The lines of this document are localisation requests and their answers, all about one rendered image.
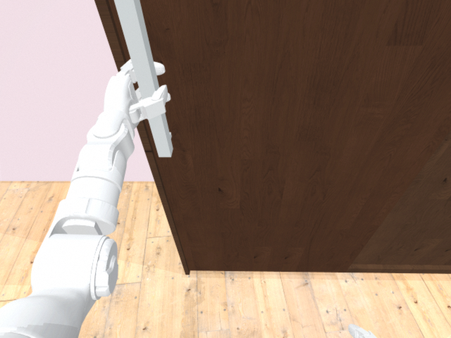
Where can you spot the left robot hand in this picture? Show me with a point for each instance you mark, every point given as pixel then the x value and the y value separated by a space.
pixel 121 95

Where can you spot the handle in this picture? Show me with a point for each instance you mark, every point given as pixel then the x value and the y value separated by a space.
pixel 135 33

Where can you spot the right robot hand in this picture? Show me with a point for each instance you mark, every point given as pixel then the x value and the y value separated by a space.
pixel 358 332

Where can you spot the robot left upper arm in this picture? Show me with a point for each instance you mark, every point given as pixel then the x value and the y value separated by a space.
pixel 72 272

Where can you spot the wardrobe door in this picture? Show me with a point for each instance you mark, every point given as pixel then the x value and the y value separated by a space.
pixel 417 231
pixel 296 125

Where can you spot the left robot forearm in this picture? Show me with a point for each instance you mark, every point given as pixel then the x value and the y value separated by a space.
pixel 91 203

